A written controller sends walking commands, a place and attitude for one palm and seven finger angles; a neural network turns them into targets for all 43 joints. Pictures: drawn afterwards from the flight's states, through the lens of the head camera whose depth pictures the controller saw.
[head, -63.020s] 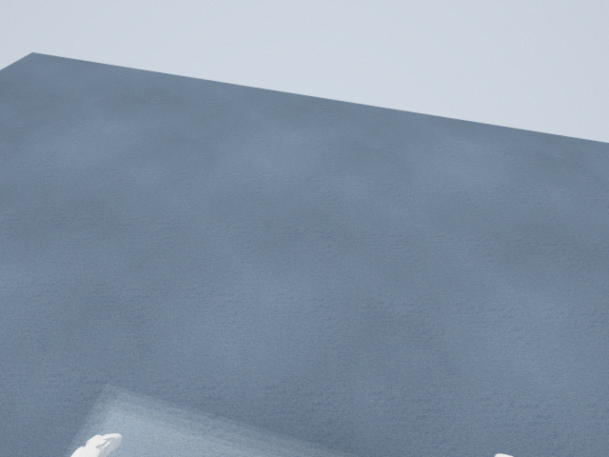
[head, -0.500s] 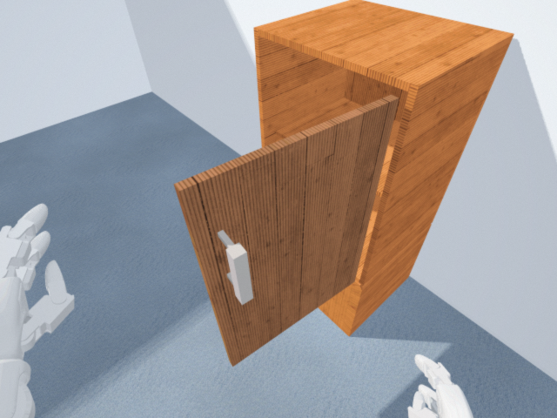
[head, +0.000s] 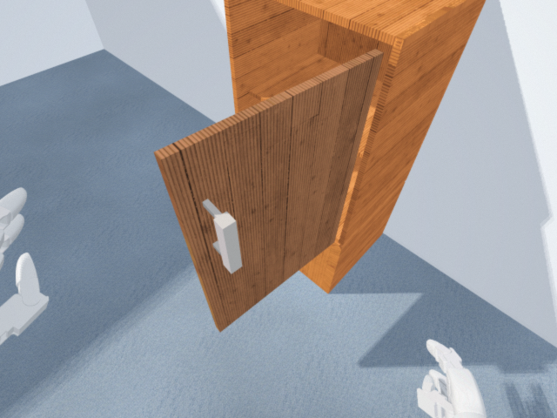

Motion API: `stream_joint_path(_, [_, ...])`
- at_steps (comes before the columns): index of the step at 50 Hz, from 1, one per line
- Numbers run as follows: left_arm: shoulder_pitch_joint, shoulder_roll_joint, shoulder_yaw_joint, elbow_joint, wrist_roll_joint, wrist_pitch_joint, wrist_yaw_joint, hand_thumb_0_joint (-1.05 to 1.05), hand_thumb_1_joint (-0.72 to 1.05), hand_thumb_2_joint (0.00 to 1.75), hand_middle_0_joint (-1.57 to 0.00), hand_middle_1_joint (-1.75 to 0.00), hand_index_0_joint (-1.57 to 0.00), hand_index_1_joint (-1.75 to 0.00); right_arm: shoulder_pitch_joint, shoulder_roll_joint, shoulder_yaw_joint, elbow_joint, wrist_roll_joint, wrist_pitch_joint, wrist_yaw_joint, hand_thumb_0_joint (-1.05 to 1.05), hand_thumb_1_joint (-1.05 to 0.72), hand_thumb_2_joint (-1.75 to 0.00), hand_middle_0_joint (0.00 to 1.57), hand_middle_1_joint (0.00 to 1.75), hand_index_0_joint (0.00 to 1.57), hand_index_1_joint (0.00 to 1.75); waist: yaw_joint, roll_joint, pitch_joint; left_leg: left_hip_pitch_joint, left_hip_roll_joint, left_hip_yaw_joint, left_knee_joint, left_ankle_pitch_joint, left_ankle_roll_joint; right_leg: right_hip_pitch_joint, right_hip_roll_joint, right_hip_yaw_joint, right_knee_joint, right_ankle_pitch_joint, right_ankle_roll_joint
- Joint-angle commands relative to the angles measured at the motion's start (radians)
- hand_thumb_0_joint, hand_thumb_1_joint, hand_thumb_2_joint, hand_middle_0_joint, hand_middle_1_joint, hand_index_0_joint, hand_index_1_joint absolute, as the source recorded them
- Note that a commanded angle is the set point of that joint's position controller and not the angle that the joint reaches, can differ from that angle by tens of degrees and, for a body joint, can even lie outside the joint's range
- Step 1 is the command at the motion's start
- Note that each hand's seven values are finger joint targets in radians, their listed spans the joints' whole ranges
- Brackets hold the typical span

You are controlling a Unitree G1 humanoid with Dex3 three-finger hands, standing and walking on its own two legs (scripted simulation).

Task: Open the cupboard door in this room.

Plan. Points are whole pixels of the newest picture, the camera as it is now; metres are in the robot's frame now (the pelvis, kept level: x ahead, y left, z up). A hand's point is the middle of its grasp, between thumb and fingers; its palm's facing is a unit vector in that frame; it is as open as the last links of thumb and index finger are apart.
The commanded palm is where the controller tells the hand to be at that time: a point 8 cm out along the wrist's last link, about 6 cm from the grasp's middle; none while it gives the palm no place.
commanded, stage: step back with the hand held close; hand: left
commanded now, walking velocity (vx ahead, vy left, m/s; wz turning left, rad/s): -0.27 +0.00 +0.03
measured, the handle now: (221, 236) +0.37 +0.12 +0.03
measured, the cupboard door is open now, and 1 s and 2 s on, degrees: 84 84 84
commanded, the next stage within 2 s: stop stepping back and stand still in 0.80 s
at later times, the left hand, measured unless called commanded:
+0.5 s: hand out of the picture +0.12 +0.27 +0.16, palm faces +0.47 -0.78 -0.42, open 7.4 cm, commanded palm +0.04 +0.32 +0.18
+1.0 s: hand out of the picture +0.06 +0.22 +0.18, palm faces +0.31 -0.81 -0.49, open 7.4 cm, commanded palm +0.00 +0.26 +0.18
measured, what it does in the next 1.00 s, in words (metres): walks backwards: right foot, then left foot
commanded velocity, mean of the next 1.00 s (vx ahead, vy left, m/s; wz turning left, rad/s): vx -0.27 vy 0.01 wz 0.00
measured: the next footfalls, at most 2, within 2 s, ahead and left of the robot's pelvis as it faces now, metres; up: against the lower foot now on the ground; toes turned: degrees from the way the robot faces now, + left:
right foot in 0.82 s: -0.25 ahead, -0.13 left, +0.00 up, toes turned -2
left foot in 0.96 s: -0.04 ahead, +0.06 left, +0.00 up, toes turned -2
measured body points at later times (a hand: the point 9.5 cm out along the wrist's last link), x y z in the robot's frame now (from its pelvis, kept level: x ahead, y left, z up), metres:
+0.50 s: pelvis -0.08 +0.01 -0.02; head -0.06 +0.03 +0.43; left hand +0.09 +0.31 +0.18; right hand +0.09 -0.23 -0.10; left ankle +0.01 +0.09 -0.73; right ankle +0.03 -0.12 -0.74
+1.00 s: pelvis -0.16 -0.03 -0.01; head -0.14 +0.00 +0.44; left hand +0.04 +0.26 +0.20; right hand +0.01 -0.27 -0.08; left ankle -0.08 +0.06 -0.74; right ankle -0.28 -0.12 -0.72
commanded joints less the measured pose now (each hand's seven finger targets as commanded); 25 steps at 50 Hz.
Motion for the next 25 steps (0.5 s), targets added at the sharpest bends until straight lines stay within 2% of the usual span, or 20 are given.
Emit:
stream_joint_path(1, [0.011, 0.172, 0.163, -0.217, 0.004, -0.077, 0.041, 0.00, 0.90, 0.90, -0.20, -0.30, -0.20, -0.30, -0.088, -0.112, -0.039, -0.171, -0.002, -0.055, -0.015, 0.00, -0.90, -0.90, 0.20, 0.30, 0.20, 0.30, 0.018, 0.077, -0.197, -0.066, 0.111, -0.128, -0.103, 0.218, 0.003, 0.157, -0.050, 0.067, 0.051, 0.251, 0.000])
stream_joint_path(3, [-0.001, 0.162, 0.159, -0.217, 0.010, -0.083, 0.041, 0.00, 0.90, 0.90, -0.20, -0.30, -0.20, -0.30, -0.087, -0.118, -0.039, -0.175, -0.003, -0.062, -0.013, 0.00, -0.90, -0.90, 0.20, 0.30, 0.20, 0.30, 0.018, 0.103, -0.161, -0.162, 0.134, -0.145, -0.148, 0.080, 0.021, 0.176, -0.033, 0.064, 0.093, 0.158, 0.006])
stream_joint_path(8, [-0.049, 0.141, 0.161, -0.207, 0.037, -0.104, 0.046, 0.00, 0.90, 0.90, -0.20, -0.30, -0.20, -0.30, -0.069, -0.127, -0.039, -0.181, -0.007, -0.088, -0.013, 0.00, -0.90, -0.90, 0.20, 0.30, 0.20, 0.30, 0.012, 0.125, -0.082, -0.452, 0.184, -0.207, -0.248, -0.351, 0.067, 0.283, -0.004, 0.058, 0.221, 0.045, 0.015])
stream_joint_path(9, [-0.078, 0.141, 0.161, -0.218, 0.044, -0.109, 0.044, 0.00, 0.90, 0.90, -0.20, -0.30, -0.20, -0.30, -0.073, -0.133, -0.041, -0.181, -0.010, -0.094, -0.014, 0.00, -0.90, -0.90, 0.20, 0.30, 0.20, 0.30, 0.013, 0.143, -0.076, -0.492, 0.187, -0.216, -0.253, -0.398, 0.074, 0.304, 0.001, 0.059, 0.235, 0.040, 0.017])
stream_joint_path(10, [-0.092, 0.139, 0.159, -0.222, 0.051, -0.113, 0.046, 0.00, 0.90, 0.90, -0.20, -0.30, -0.20, -0.30, -0.064, -0.127, -0.040, -0.179, -0.010, -0.100, -0.014, 0.00, -0.90, -0.90, 0.20, 0.30, 0.20, 0.30, 0.009, 0.114, -0.068, -0.511, 0.190, -0.215, -0.242, -0.423, 0.077, 0.304, -0.001, 0.060, 0.245, 0.029, 0.018])
stream_joint_path(11, [-0.097, 0.139, 0.166, -0.210, 0.056, -0.118, 0.046, 0.00, 0.90, 0.90, -0.20, -0.30, -0.20, -0.30, -0.058, -0.131, -0.043, -0.175, -0.011, -0.106, -0.013, 0.00, -0.90, -0.90, 0.20, 0.30, 0.20, 0.30, 0.008, 0.113, -0.074, -0.530, 0.190, -0.213, -0.227, -0.458, 0.082, 0.307, -0.003, 0.075, 0.250, 0.011, 0.018])
stream_joint_path(12, [-0.102, 0.134, 0.160, -0.209, 0.056, -0.120, 0.045, 0.00, 0.90, 0.90, -0.20, -0.30, -0.20, -0.30, -0.047, -0.126, -0.043, -0.175, -0.009, -0.110, -0.011, 0.00, -0.90, -0.90, 0.20, 0.30, 0.20, 0.30, 0.005, 0.077, -0.074, -0.509, 0.170, -0.203, -0.194, -0.447, 0.074, 0.274, -0.011, 0.086, 0.227, 0.005, 0.009])
stream_joint_path(14, [-0.120, 0.149, 0.168, -0.233, 0.056, -0.127, 0.044, 0.00, 0.90, 0.90, -0.20, -0.30, -0.20, -0.30, -0.042, -0.127, -0.046, -0.172, -0.012, -0.120, -0.009, 0.00, -0.90, -0.90, 0.20, 0.30, 0.20, 0.30, -0.001, 0.022, -0.081, -0.442, 0.123, -0.177, -0.112, -0.448, 0.059, 0.178, -0.041, 0.150, 0.136, -0.077, -0.008])
stream_joint_path(16, [-0.128, 0.147, 0.157, -0.243, 0.050, -0.133, 0.047, 0.00, 0.90, 0.90, -0.20, -0.30, -0.20, -0.30, -0.031, -0.117, -0.042, -0.162, -0.014, -0.126, -0.005, 0.00, -0.90, -0.90, 0.20, 0.30, 0.20, 0.30, -0.009, -0.049, -0.072, -0.331, 0.076, -0.148, -0.006, -0.412, 0.032, 0.022, -0.094, 0.217, 0.009, -0.225, -0.033])
stream_joint_path(17, [-0.137, 0.149, 0.151, -0.256, 0.045, -0.136, 0.050, 0.00, 0.90, 0.90, -0.20, -0.30, -0.20, -0.30, -0.024, -0.114, -0.040, -0.151, -0.016, -0.128, -0.003, 0.00, -0.90, -0.90, 0.20, 0.30, 0.20, 0.30, -0.011, -0.066, -0.074, -0.257, 0.050, -0.136, 0.058, -0.370, 0.015, -0.068, -0.124, 0.243, -0.051, -0.293, -0.053])
stream_joint_path(19, [-0.156, 0.168, 0.151, -0.276, 0.037, -0.140, 0.061, 0.00, 0.90, 0.90, -0.20, -0.30, -0.20, -0.30, -0.026, -0.106, -0.032, -0.128, -0.019, -0.130, -0.002, 0.00, -0.90, -0.90, 0.20, 0.30, 0.20, 0.30, -0.015, -0.087, -0.078, -0.085, 0.015, -0.110, 0.179, -0.278, -0.013, -0.253, -0.174, 0.253, -0.127, -0.361, -0.081])
stream_joint_path(20, [-0.143, 0.159, 0.140, -0.260, 0.034, -0.140, 0.065, 0.00, 0.90, 0.90, -0.20, -0.30, -0.20, -0.30, -0.021, -0.096, -0.024, -0.120, -0.018, -0.127, -0.002, 0.00, -0.90, -0.90, 0.20, 0.30, 0.20, 0.30, -0.019, -0.089, -0.082, -0.051, 0.015, -0.112, 0.195, -0.257, -0.016, -0.285, -0.183, 0.227, -0.126, -0.365, -0.079])
stream_joint_path(21, [-0.133, 0.166, 0.147, -0.259, 0.032, -0.140, 0.069, 0.00, 0.90, 0.90, -0.20, -0.30, -0.20, -0.30, -0.025, -0.097, -0.023, -0.117, -0.017, -0.124, -0.003, 0.00, -0.90, -0.90, 0.20, 0.30, 0.20, 0.30, -0.019, -0.064, -0.085, -0.050, 0.020, -0.118, 0.174, -0.255, -0.014, -0.291, -0.171, 0.203, -0.108, -0.349, -0.071])
stream_joint_path(23, [-0.121, 0.180, 0.170, -0.269, 0.028, -0.146, 0.073, 0.00, 0.90, 0.90, -0.20, -0.30, -0.20, -0.30, -0.032, -0.105, -0.022, -0.124, -0.016, -0.122, -0.007, 0.00, -0.90, -0.90, 0.20, 0.30, 0.20, 0.30, -0.018, 0.022, -0.082, -0.148, 0.067, -0.192, 0.031, -0.333, 0.007, -0.224, -0.105, 0.140, -0.009, -0.339, -0.034])
stream_joint_path(24, [-0.108, 0.185, 0.186, -0.278, 0.027, -0.151, 0.072, 0.00, 0.90, 0.90, -0.20, -0.30, -0.20, -0.30, -0.050, -0.117, -0.027, -0.131, -0.017, -0.126, -0.013, 0.00, -0.90, -0.90, 0.20, 0.30, 0.20, 0.30, -0.013, 0.141, -0.083, -0.269, 0.131, -0.275, -0.117, -0.420, 0.030, -0.115, -0.047, 0.096, 0.123, -0.299, -0.011])
stream_joint_path(25, [-0.098, 0.179, 0.204, -0.295, 0.034, -0.156, 0.070, 0.00, 0.90, 0.90, -0.20, -0.30, -0.20, -0.30, -0.059, -0.126, -0.028, -0.140, -0.022, -0.134, -0.014, 0.00, -0.90, -0.90, 0.20, 0.30, 0.20, 0.30, -0.002, 0.295, -0.099, -0.461, 0.256, -0.427, -0.322, -0.583, 0.079, 0.079, 0.048, 0.033, 0.399, -0.214, 0.019])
